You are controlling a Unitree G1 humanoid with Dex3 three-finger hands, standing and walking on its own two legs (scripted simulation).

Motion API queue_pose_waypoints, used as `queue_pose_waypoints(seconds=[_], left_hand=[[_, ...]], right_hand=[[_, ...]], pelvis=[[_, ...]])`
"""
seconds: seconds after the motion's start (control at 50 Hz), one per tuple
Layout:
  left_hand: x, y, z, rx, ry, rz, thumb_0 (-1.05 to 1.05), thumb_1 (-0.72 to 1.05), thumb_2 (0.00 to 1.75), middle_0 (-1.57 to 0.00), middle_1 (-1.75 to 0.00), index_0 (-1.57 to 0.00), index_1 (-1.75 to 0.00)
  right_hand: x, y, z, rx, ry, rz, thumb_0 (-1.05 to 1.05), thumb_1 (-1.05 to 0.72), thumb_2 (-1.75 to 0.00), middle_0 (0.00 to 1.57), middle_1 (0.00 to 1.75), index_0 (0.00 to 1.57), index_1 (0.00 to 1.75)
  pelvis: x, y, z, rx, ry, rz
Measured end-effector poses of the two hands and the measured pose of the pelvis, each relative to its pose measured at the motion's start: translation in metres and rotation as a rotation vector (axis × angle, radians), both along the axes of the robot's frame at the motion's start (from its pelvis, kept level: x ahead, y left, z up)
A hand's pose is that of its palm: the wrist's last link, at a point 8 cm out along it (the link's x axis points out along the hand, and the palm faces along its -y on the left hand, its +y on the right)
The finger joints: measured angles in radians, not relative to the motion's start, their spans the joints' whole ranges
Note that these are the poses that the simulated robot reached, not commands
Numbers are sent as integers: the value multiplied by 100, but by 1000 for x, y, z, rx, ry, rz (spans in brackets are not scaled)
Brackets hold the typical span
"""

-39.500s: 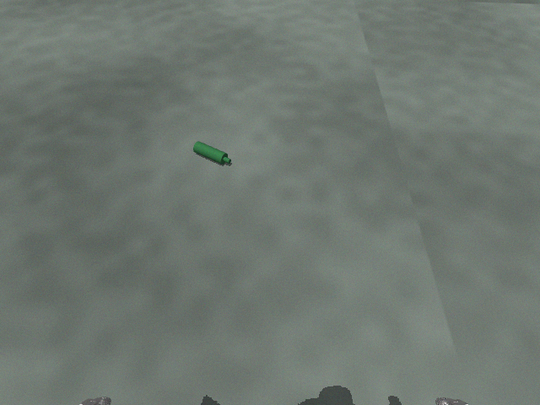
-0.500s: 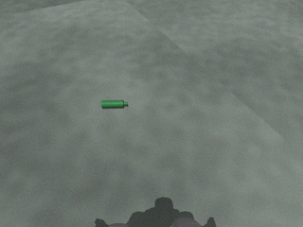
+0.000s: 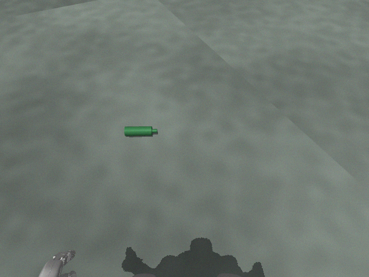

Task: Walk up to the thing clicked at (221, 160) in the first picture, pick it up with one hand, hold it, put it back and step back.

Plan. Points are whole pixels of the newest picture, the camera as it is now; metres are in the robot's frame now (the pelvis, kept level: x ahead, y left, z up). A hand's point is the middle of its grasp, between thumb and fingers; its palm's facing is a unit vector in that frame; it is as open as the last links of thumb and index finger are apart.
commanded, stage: step back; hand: left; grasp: from above
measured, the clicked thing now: (141, 131) +1.02 +0.30 -0.73
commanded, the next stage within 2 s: stand in 0.14 s
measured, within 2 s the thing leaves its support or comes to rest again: neither
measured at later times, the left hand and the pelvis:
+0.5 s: hand out of the picture +0.09 +0.25 -0.14, palm faces -0.02 -0.94 -0.33, open 7.3 cm; pelvis +0.00 +0.00 +0.02, yaw +0 degrees
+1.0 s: hand out of the picture +0.07 +0.25 -0.14, palm faces -0.03 -0.94 -0.35, open 7.3 cm; pelvis +0.00 -0.01 +0.02, yaw -1 degrees
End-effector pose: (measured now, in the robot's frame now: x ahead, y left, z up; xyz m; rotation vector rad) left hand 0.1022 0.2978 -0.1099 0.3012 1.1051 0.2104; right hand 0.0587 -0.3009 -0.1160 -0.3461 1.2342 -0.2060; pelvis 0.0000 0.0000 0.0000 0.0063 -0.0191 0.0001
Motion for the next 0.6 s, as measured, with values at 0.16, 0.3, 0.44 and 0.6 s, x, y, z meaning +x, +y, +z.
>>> queue_pose_waypoints(seconds=[0.16,0.3,0.44,0.6], left_hand=[[13,11,2,10,10,6,0,90,90,-20,-30,-21,-30],[3,8,6,3,62,-1,0,91,90,-20,-30,-20,-30],[-12,1,7,-9,93,-2,0,91,90,-20,-30,-21,-30],[-28,-3,8,-7,124,0,0,90,90,-20,-30,-21,-30]], right_hand=[[41,11,9,4,-50,20,0,-90,-90,20,30,20,30],[62,16,18,22,-103,29,0,-91,-90,20,30,20,30],[58,15,20,34,-98,26,0,-91,-90,20,30,20,30],[34,9,17,37,-50,2,0,-91,-90,20,30,20,30]], pelvis=[[7,4,5,-11,4,4],[10,6,13,-11,-6,-4],[7,4,17,-9,-14,-6],[1,1,19,-7,-15,-7]])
